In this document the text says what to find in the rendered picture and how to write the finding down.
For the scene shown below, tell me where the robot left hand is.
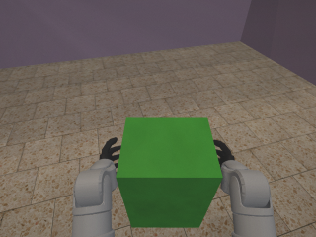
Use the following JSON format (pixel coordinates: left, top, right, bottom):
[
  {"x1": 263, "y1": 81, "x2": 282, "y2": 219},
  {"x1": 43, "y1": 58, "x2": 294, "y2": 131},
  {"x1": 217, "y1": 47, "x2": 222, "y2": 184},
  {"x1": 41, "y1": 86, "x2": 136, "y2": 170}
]
[{"x1": 99, "y1": 137, "x2": 121, "y2": 173}]

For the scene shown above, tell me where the left robot forearm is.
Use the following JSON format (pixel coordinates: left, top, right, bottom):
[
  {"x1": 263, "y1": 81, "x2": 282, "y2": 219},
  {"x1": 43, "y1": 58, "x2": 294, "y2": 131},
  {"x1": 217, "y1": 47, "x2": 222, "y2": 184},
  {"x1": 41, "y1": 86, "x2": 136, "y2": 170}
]
[{"x1": 71, "y1": 159, "x2": 118, "y2": 237}]

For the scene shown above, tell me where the right robot forearm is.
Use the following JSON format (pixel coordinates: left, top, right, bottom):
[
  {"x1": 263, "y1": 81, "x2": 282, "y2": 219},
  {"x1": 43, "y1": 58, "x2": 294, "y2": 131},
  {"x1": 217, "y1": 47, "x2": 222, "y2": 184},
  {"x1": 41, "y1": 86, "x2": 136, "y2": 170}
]
[{"x1": 220, "y1": 160, "x2": 277, "y2": 237}]

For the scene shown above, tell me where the carton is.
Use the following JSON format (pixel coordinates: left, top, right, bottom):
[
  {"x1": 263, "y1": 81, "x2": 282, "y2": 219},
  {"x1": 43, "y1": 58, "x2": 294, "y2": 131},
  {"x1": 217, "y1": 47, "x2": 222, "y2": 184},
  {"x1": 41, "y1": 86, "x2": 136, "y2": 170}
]
[{"x1": 116, "y1": 117, "x2": 223, "y2": 228}]

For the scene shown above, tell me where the robot right hand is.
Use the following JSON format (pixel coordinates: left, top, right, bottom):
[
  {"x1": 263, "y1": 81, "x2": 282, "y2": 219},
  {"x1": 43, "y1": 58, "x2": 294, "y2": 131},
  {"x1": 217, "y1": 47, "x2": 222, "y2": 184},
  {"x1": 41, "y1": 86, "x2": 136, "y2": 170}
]
[{"x1": 213, "y1": 139, "x2": 235, "y2": 168}]

